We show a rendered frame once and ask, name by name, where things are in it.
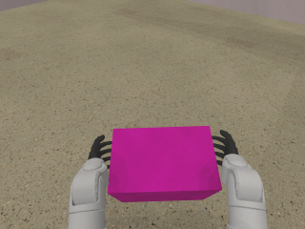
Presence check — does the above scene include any left robot forearm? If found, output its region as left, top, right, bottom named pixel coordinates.
left=68, top=157, right=110, bottom=229

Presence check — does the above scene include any carton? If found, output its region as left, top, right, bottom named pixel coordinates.
left=108, top=126, right=222, bottom=202

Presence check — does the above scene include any robot right hand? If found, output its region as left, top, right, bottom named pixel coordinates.
left=212, top=130, right=238, bottom=166

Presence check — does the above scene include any right robot forearm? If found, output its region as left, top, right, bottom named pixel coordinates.
left=220, top=154, right=269, bottom=229

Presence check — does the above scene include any robot left hand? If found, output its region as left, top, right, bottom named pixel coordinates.
left=88, top=135, right=112, bottom=169

